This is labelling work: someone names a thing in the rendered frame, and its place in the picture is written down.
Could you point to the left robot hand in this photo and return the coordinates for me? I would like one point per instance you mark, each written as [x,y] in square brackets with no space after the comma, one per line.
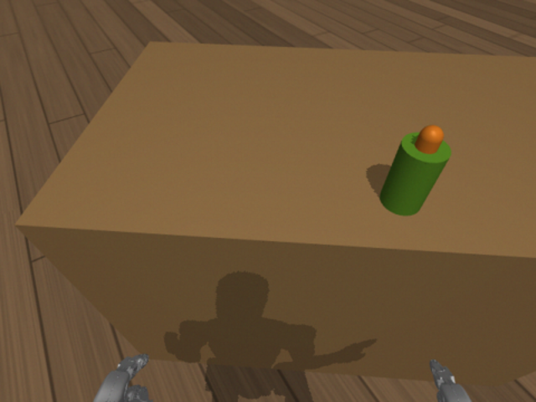
[115,386]

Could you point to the right robot hand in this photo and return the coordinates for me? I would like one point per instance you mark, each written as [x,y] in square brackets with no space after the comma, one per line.
[449,391]

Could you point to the bottle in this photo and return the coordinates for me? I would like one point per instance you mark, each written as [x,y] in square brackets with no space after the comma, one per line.
[418,163]

